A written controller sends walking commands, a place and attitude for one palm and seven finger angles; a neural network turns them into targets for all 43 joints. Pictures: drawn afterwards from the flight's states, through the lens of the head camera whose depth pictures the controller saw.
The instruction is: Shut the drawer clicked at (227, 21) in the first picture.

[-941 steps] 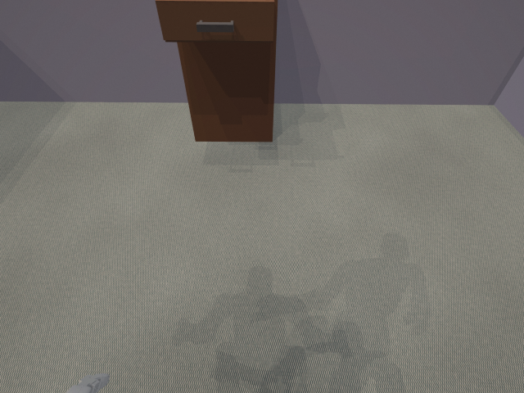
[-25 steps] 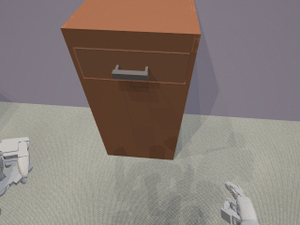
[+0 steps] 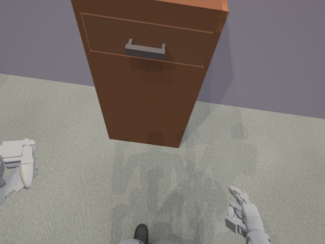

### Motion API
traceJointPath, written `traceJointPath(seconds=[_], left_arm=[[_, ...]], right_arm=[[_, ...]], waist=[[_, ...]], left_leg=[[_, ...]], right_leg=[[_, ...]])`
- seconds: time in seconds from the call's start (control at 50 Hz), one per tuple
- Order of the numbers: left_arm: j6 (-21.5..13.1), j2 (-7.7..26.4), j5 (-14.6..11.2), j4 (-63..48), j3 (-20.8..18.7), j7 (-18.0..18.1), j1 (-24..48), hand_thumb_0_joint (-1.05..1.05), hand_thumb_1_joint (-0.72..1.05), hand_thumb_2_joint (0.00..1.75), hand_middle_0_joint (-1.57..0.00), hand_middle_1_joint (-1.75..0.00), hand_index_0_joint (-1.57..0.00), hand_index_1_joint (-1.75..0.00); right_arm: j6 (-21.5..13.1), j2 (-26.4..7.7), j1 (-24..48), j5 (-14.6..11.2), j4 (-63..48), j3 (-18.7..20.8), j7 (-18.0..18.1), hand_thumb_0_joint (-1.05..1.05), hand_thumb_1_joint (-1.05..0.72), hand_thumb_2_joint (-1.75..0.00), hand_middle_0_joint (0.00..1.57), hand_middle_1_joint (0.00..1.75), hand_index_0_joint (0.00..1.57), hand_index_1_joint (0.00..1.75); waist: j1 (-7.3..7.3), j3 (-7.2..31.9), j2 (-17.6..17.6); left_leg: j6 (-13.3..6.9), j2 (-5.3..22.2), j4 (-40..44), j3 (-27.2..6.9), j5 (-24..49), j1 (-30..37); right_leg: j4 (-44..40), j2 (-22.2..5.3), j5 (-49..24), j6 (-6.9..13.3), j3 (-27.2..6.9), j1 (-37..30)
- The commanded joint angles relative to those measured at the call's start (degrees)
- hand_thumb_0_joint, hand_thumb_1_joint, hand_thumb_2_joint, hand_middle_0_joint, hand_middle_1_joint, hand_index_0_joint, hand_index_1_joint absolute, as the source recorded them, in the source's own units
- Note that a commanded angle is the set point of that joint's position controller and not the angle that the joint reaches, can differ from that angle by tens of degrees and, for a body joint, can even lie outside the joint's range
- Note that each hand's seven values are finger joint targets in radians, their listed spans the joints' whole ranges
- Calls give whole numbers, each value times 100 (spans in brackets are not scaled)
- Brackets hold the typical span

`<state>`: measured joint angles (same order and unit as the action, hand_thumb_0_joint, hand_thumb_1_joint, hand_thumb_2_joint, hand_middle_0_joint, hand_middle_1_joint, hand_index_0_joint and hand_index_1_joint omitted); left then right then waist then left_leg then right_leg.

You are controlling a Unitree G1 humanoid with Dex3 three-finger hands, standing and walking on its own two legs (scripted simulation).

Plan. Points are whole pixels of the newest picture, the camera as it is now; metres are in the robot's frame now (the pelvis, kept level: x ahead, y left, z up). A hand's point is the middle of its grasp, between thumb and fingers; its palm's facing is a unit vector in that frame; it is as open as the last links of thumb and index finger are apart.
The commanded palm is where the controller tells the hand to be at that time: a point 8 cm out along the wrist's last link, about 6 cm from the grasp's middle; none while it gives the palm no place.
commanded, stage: step back with the hand held close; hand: left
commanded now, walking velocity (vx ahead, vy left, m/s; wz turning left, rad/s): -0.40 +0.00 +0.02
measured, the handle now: (146, 47) +0.71 +0.13 +0.02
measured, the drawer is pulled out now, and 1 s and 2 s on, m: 0.00 0.00 0.00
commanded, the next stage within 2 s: stop stepping back and stand still in 0.14 s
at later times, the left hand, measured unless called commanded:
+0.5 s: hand out of the picture +0.06 +0.22 +0.14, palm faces +0.39 -0.84 -0.37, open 3.3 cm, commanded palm -0.01 +0.27 +0.17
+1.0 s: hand out of the picture +0.01 +0.23 +0.17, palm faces +0.43 -0.81 -0.41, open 3.3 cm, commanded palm -0.05 +0.27 +0.17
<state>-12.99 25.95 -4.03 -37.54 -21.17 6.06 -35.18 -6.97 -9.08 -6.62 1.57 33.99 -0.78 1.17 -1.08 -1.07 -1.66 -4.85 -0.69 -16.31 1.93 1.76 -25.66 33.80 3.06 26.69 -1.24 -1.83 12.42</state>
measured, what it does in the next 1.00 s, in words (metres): walks backwards: right foot, then left foot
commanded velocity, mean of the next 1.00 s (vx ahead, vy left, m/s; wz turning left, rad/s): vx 0.04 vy -0.01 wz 0.01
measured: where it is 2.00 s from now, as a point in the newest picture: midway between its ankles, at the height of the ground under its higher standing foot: outside the picture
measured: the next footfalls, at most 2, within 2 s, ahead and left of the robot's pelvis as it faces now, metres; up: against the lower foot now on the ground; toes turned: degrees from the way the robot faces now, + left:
right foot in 0.12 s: -0.08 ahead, -0.11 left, +0.00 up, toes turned +1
left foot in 0.46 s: -0.11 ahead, +0.12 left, +0.00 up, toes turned +7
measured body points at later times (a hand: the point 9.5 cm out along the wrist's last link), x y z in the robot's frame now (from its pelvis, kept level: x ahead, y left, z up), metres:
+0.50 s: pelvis -0.12 -0.02 -0.01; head -0.11 -0.01 +0.44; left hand +0.04 +0.26 +0.16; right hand +0.04 -0.28 -0.09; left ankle -0.17 +0.11 -0.75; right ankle -0.12 -0.11 -0.74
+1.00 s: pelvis -0.16 -0.01 -0.01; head -0.17 +0.01 +0.44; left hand -0.02 +0.27 +0.19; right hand -0.01 -0.23 -0.09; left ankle -0.14 +0.11 -0.74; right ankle -0.15 -0.12 -0.70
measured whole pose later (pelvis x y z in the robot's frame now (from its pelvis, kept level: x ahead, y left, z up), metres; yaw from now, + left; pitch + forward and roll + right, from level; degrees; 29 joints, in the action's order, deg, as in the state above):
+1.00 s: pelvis -0.16 -0.01 -0.01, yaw +4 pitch -2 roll +0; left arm -11.0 22.5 -0.9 -36.4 -20.7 8.8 -33.6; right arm -8.7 -8.7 -15.9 0.4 36.4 -0.8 2.7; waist 0.4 -1.6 -3.8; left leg -0.8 0.9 -30.6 1.4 -14.0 -14.4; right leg 54.5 0.5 23.7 -0.2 0.9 23.8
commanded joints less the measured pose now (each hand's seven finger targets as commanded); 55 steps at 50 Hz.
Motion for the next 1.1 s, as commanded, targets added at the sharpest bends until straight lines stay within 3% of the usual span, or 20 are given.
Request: traceJointPath(seconds=[0.0,0.1,0.14,0.16,0.2,0.24,0.38,0.46,0.5,0.6,0.68,0.72,0.8,0.82,0.84,0.86,0.88,0.98,1.06,1.08], left_arm=[[-430,1085,-157,-1875,-959,110,-502,0,90,90,-140,-160,-140,-160],[-414,1303,-408,-1588,-1505,54,-1013,0,90,90,-140,-160,-140,-160],[-414,1350,-440,-1078,-1512,81,-862,0,90,90,-140,-160,-140,-160],[-299,1153,-389,-753,-1415,115,-646,0,90,90,-140,-160,-140,-160],[-13,606,-226,220,-1111,102,-637,0,90,90,-140,-160,-140,-160],[-12,543,-50,514,-754,116,-104,0,90,90,-140,-160,-140,-160],[-58,541,241,-668,-293,385,746,0,90,90,-140,-160,-140,-160],[-353,1042,207,-1554,-881,418,225,0,90,90,-140,-160,-140,-160],[-355,978,202,-1470,-1033,361,-121,0,90,90,-140,-160,-140,-160],[-287,487,92,-356,-856,308,-230,0,90,90,-140,-160,-140,-160],[-153,318,136,423,-498,273,64,0,90,90,-140,-160,-140,-160],[-174,256,210,426,-362,253,477,0,90,90,-140,-160,-140,-160],[-182,310,224,-440,-244,305,873,0,90,90,-140,-160,-140,-160],[-246,339,204,-923,-248,317,970,0,90,90,-140,-160,-140,-160],[-332,393,257,-1487,-324,393,1093,0,90,90,-140,-160,-140,-160],[-398,736,358,-1884,-512,460,1230,0,90,90,-140,-160,-140,-160],[-414,881,374,-2022,-732,444,1078,0,90,90,-140,-160,-140,-160],[-258,490,294,-1109,-709,467,-67,0,90,90,-140,-160,-140,-160],[-184,260,264,47,-599,411,-105,0,90,90,-140,-160,-140,-160],[866,-612,743,4088,1430,-425,265,0,90,90,-140,-160,-140,-160]], right_arm=[[-249,-1009,-175,10,-754,386,31,0,-90,-90,20,30,20,30],[72,-968,306,-42,-1063,345,27,0,-90,-90,20,30,20,30],[235,-904,308,-226,-998,393,66,0,-90,-90,20,30,20,30],[271,-981,338,-248,-786,581,57,0,-90,-90,20,30,20,30],[456,-723,355,-232,-543,574,81,0,-90,-90,20,30,20,30],[477,-654,525,-210,-657,314,216,0,-90,-90,20,30,20,30],[37,-1031,45,-241,-807,323,424,0,-90,-90,20,30,20,30],[-160,-1136,-238,-224,-999,371,344,0,-90,-90,20,30,20,30],[-246,-845,-270,-183,-941,334,239,0,-90,-90,20,30,20,30],[-315,-1040,-199,-245,-782,349,235,0,-90,-90,20,30,20,30],[-108,-985,-120,-279,-759,433,276,0,-90,-90,20,30,20,30],[-41,-992,-147,-223,-664,395,267,0,-90,-90,20,30,20,30],[-83,-866,-149,-129,-670,205,389,0,-90,-90,20,30,20,30],[-158,-1003,-137,-82,-741,242,416,0,-90,-90,20,30,20,30],[-262,-1090,-181,-80,-798,241,384,0,-90,-90,20,30,20,30],[-337,-897,-146,-47,-838,236,382,0,-90,-90,20,30,20,30],[-430,-832,-147,8,-741,293,333,0,-90,-90,20,30,20,30],[-588,-802,-239,-147,-602,267,183,0,-90,-90,20,30,20,30],[-350,-884,-292,-175,-608,312,260,0,-90,-90,20,30,20,30],[-229,-1411,-152,-167,470,600,-146,0,-90,-90,20,30,20,30]], waist=[[-22,2436,1511],[-76,1664,1084],[30,1026,-1151],[-87,571,-1635],[212,224,-1017],[294,129,-406],[44,612,-899],[75,1268,1265],[99,1107,1938],[146,15,565],[135,-411,-1325],[198,-261,-1220],[329,31,23],[315,-10,1052],[270,32,2333],[279,36,2191],[158,308,1344],[85,-101,1564],[153,-140,677],[175,319,-337]], left_leg=[[-39,1227,-50,-1112,2202,3454],[340,959,19,-577,-1408,1169],[738,-120,-3033,-184,-2419,1307],[807,-374,-4844,-491,-2938,617],[733,-97,-5192,-518,-2502,-447],[688,100,-4081,-95,-2179,-102],[168,-29,-1081,129,-2147,811],[-132,1075,-678,-1085,1067,2526],[-133,1070,-688,-947,2032,2665],[41,862,-513,-618,-1950,302],[305,56,-3360,-47,-3037,-307],[261,232,-3845,-296,-3021,-374],[233,139,-1226,85,-2470,1788],[24,603,-346,-959,-3405,1940],[-420,1738,785,-2863,-4581,1822],[-775,2199,1005,-3420,-4491,1422],[-793,1945,710,-2679,-3550,1298],[-297,1372,293,-1131,-2520,518],[75,884,-561,-472,-3023,-91],[421,419,-2639,-77,-1918,-313]], right_leg=[[-130,157,54,7,183,671],[-1495,-193,-879,192,268,-473],[-3103,-2052,512,770,-1814,1888],[-3283,-2655,639,1097,-2223,2500],[-2375,-1977,-1372,645,-725,1743],[-1744,-1370,-3123,605,-248,1123],[-1506,-1394,-2804,67,-824,-541],[201,-495,-2342,-162,-13,286],[190,-346,-911,-21,367,778],[-855,-334,-1064,150,213,-647],[-2663,-1802,2122,957,-2524,478],[-2378,-1920,1407,1132,-2112,485],[-1137,-1066,1375,640,-351,1628],[-103,-622,1166,421,-138,1912],[1501,-129,622,141,344,2192],[2618,-197,329,143,19,2100],[3152,-237,7,108,-96,1754],[1100,-420,-339,43,436,644],[-883,-228,-568,118,632,-635],[-531,-1634,-3506,472,-459,-337]])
